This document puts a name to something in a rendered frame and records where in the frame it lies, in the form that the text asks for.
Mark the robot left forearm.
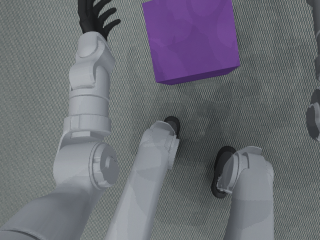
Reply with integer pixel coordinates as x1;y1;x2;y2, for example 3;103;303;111
53;31;116;179

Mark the robot right foot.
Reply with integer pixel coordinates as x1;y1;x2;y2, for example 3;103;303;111
211;146;236;199

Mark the robot right forearm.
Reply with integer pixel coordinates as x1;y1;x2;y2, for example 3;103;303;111
306;0;320;81

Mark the robot left hand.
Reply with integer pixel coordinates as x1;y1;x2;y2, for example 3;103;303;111
78;0;121;42

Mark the right robot upper arm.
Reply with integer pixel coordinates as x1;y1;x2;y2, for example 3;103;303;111
306;86;320;142

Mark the carton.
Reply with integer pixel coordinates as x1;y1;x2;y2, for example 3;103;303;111
142;0;240;86

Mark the left robot upper arm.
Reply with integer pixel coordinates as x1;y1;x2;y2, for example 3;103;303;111
0;141;120;240

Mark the left robot thigh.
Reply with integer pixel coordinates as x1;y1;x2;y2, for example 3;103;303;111
104;127;180;240

